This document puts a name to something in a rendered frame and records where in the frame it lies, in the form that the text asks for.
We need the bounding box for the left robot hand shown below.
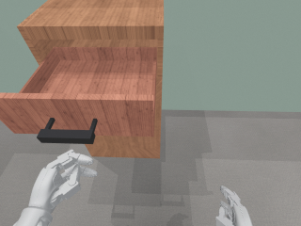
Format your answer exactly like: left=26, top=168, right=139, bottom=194
left=28, top=150, right=98, bottom=214

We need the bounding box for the drawer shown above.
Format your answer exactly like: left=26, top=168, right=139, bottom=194
left=0, top=47, right=157, bottom=137

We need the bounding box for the cabinet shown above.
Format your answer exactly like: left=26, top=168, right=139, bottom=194
left=17, top=0, right=164, bottom=159

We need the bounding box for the handle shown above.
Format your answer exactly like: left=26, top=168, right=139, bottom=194
left=37, top=118, right=98, bottom=144

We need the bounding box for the left robot forearm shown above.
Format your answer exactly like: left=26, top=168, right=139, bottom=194
left=13, top=206, right=53, bottom=226

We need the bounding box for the right robot hand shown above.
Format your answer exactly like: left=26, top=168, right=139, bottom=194
left=215, top=186, right=253, bottom=226

